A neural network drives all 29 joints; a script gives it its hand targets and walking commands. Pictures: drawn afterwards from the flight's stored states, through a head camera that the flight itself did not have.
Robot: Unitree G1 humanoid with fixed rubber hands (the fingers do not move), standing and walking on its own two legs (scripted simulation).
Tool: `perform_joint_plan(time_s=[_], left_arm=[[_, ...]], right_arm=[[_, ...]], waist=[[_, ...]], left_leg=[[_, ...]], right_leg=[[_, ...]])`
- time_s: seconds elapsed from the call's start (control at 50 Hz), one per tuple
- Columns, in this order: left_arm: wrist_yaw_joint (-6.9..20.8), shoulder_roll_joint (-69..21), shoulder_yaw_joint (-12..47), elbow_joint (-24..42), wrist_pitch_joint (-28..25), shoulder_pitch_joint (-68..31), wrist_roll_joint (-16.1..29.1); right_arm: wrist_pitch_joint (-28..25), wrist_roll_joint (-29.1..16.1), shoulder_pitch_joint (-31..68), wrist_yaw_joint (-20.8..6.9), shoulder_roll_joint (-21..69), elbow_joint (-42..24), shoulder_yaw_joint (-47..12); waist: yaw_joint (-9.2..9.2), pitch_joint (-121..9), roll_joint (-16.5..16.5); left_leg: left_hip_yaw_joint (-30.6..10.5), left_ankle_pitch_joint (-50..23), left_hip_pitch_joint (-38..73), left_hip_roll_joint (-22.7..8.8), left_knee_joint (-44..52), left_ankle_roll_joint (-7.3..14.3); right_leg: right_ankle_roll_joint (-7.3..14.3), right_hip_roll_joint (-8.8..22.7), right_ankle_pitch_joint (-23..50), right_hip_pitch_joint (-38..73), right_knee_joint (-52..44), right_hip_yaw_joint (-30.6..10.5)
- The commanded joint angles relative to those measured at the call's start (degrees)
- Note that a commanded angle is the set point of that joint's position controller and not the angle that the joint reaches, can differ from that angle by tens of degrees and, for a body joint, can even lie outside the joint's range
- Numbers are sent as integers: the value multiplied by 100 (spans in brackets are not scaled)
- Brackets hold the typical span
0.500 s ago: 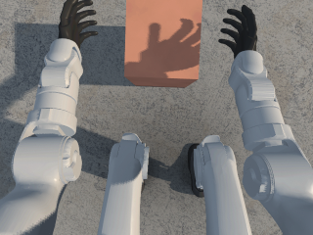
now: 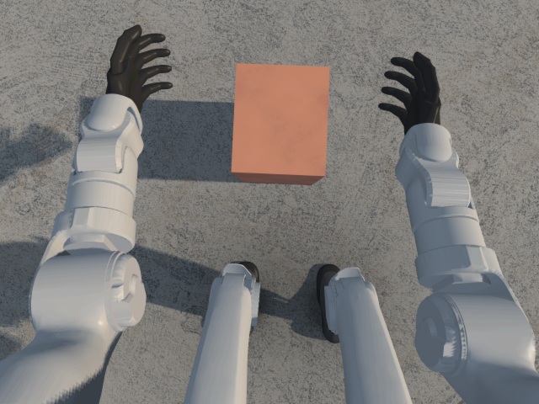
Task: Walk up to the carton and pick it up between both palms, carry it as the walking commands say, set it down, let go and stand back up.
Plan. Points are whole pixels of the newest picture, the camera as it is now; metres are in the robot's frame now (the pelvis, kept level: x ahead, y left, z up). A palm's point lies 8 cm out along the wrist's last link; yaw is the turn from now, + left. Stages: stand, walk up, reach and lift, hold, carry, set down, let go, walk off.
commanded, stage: set down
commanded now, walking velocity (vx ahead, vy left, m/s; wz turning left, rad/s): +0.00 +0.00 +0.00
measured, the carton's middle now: (279, 133) +0.54 +0.03 -0.47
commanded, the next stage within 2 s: let go in 0.46 s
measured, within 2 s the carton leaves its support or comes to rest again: neither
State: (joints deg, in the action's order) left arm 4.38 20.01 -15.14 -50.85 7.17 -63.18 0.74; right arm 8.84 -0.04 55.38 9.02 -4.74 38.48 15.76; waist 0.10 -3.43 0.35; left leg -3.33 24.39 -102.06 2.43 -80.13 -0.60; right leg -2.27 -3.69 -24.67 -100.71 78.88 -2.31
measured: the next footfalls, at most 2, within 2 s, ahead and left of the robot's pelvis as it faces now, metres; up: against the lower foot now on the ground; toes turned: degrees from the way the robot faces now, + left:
none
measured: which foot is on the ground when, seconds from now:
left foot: down 0.00-1.00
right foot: down 0.00-1.00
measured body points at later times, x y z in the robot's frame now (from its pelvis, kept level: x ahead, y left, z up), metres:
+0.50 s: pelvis +0.03 +0.01 +0.09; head +0.32 +0.02 +0.43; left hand +0.50 +0.24 -0.03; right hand +0.48 -0.15 -0.04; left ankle +0.08 +0.12 -0.55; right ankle +0.08 -0.13 -0.55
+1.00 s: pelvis +0.08 -0.01 +0.17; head +0.21 +0.00 +0.60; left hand +0.34 +0.23 +0.07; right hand +0.33 -0.22 +0.07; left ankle +0.08 +0.12 -0.55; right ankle +0.08 -0.13 -0.55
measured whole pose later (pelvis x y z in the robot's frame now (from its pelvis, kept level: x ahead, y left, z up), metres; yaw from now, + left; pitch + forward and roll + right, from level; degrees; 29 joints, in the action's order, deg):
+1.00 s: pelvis +0.08 -0.01 +0.17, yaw +2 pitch +19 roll +0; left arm 3.0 10.9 -8.1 -32.7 0.4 -6.1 -2.8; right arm 1.0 1.6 1.9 -1.8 -8.0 28.9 4.8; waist -1.4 -2.3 0.7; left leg -3.6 15.3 -38.8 1.3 -35.3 -0.6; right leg -0.2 -2.2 -15.8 -38.2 35.2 -3.5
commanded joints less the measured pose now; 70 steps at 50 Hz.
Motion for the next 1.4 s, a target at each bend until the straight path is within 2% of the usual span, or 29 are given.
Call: perform_joint_plan(time_s=[0.0, 0.16, 0.22, 0.36, 0.46, 0.52, 0.58, 0.68, 0.84, 0.98, 1.08, 1.22, 1.38], left_arm=[[33, 715, -136, 590, -140, -1251, -51], [88, 563, -313, 512, -210, -1027, -251], [124, 420, -388, 341, -253, -962, -403], [115, 194, -514, 337, -297, -562, -787], [-78, 42, -488, 945, -242, 349, -970], [-201, -17, -325, 1530, -222, 949, -865], [-223, -81, -101, 2065, -203, 1770, -727], [-181, -220, 81, 2387, -330, 3017, -583], [-131, -393, 377, 2081, -664, 4634, -378], [-163, -320, 651, 2455, -807, 5962, -334], [-137, -230, 832, 2826, -765, 6850, -272], [-71, -256, 1079, 3098, -541, 7286, -135], [-47, -205, 1148, 3150, -177, 7270, -79]], right_arm=[[-123, 51, 952, -26, -317, -654, 8], [-176, 208, 656, -135, -237, -659, 109], [-215, 362, 579, -211, -163, -458, 209], [-289, 707, 197, -343, -125, -332, 388], [-314, 817, -602, -517, -241, -802, 232], [-311, 759, -1153, -608, -349, -1230, -25], [-269, 701, -1936, -670, -378, -1524, -301], [-397, 521, -2968, -823, -417, -1553, -545], [-751, 286, -4432, -1003, -525, -1245, -828], [-921, 91, -5582, -1115, -836, -1590, -1074], [-872, -25, -6241, -1221, -1010, -1857, -1197], [-674, -48, -6611, -1313, -1171, -1921, -1188], [-295, 55, -6514, -1324, -1273, -1938, -1177]], waist=[[96, -5717, -322], [91, -5415, -345], [62, -4894, -355], [-26, -4851, -361], [72, -5577, -416], [74, -6022, -383], [24, -6115, -335], [-30, -5003, -243], [-90, -2965, -111], [-85, -1851, -25], [-49, -1045, -40], [-4, 72, -67], [-14, 622, -32]], left_leg=[[489, -2180, 3896, 125, 1092, -131], [399, -2504, 4748, 89, 2017, -122], [346, -2394, 4777, 65, 2337, -124], [293, -2645, 5214, 65, 2651, -166], [221, -3673, 6172, 38, 2642, -180], [164, -4317, 6720, 14, 2680, -149], [153, -4619, 7089, -14, 2828, -122], [186, -4150, 7005, -44, 3282, -105], [266, -2874, 7130, -53, 4218, -86], [339, -2232, 7960, -27, 4956, -78], [396, -2124, 8647, 16, 5382, -50], [365, -1959, 9371, 9, 5748, -15], [314, -1729, 9681, -32, 5887, -47]], right_leg=[[-228, -226, 1784, 3171, -965, 590], [-231, -204, 1997, 3719, -1939, 509], [-229, -184, 1865, 3655, -2256, 502], [-202, -216, 2006, 3946, -2610, 575], [-139, -230, 2504, 4288, -2615, 527], [-123, -184, 2933, 4706, -2676, 413], [-121, -111, 3336, 5268, -2818, 320], [-70, -1, 3320, 5933, -3171, 192], [2, 132, 2832, 6939, -4106, 134], [33, 194, 2535, 8184, -4874, 123], [64, 224, 2383, 8800, -5333, 147], [176, 177, 1952, 9098, -5756, 197], [147, 115, 1700, 9357, -5822, 269]])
